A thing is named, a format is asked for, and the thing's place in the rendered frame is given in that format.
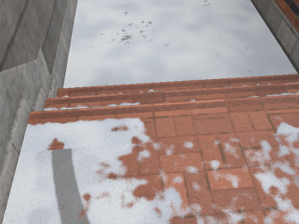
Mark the stairs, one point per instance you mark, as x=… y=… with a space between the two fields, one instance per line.
x=173 y=92

